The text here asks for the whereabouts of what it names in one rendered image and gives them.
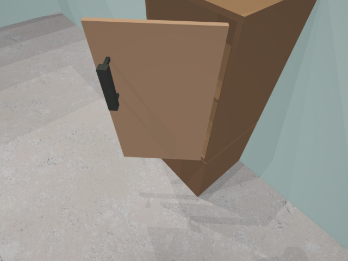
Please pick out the handle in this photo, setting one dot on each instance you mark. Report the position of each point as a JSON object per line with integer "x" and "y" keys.
{"x": 107, "y": 85}

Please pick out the cupboard door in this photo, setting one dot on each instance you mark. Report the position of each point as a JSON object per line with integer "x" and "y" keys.
{"x": 166, "y": 74}

